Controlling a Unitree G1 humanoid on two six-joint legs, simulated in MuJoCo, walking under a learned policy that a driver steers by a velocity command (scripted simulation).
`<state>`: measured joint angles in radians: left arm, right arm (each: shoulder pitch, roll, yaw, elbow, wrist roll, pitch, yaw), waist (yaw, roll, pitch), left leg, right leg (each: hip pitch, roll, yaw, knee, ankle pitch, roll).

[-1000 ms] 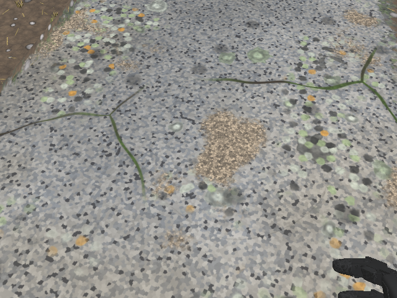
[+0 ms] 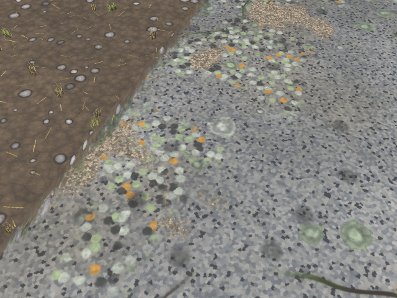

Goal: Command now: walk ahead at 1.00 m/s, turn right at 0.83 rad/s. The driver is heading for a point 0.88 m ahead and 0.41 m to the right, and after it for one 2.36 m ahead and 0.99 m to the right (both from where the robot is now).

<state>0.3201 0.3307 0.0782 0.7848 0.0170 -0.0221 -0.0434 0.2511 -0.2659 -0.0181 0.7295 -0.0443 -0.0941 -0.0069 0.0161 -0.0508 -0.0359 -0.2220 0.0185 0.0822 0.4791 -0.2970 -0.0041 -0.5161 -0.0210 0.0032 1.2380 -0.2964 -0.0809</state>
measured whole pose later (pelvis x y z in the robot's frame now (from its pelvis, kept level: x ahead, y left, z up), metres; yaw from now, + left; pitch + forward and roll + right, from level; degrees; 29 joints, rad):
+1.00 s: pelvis +0.83 -0.26 -0.01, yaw -55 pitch +1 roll +3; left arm -0.01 0.35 0.03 0.58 0.04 0.01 -0.09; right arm 0.52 -0.32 -0.05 0.87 -0.03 -0.10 0.00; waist -0.09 -0.05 0.01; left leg 0.10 0.00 0.23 0.24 -0.35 -0.03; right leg -0.79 -0.04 -0.01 1.00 -0.06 -0.10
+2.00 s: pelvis +1.50 -0.92 -0.02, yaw -13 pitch +3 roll +0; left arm -0.03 0.28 -0.04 0.56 0.03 -0.08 0.00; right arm 0.46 -0.36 -0.10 0.83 -0.01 -0.06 0.01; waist -0.13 -0.01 0.02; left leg 0.06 -0.17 -0.30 0.53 -0.50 0.15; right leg -0.54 -0.04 0.08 0.50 -0.07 0.02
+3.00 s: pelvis +2.40 -0.88 -0.01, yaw +29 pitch +1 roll -1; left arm 0.26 0.29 0.05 0.75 0.05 -0.06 -0.01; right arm 0.30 -0.32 -0.03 0.81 -0.02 -0.07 0.01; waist 0.00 0.03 0.03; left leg -0.32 -0.07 -0.08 1.30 -0.30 0.12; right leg -0.35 0.03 -0.07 0.56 -0.23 -0.04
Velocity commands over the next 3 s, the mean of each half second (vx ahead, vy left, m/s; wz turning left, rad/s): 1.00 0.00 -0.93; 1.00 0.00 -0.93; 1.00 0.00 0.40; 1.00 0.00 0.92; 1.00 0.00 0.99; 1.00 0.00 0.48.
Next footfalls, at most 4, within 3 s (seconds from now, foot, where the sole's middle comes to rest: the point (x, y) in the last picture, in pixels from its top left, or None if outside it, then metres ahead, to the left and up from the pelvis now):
0.28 right None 0.42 -0.10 -0.77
0.68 left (230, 211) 0.86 -0.10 -0.77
1.12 right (340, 198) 0.94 -0.56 -0.77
1.58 left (369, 131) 1.34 -0.79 -0.77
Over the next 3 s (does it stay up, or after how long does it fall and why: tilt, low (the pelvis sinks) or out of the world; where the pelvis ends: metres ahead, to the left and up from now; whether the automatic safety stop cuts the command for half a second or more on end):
stays up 2.40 -0.88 -0.01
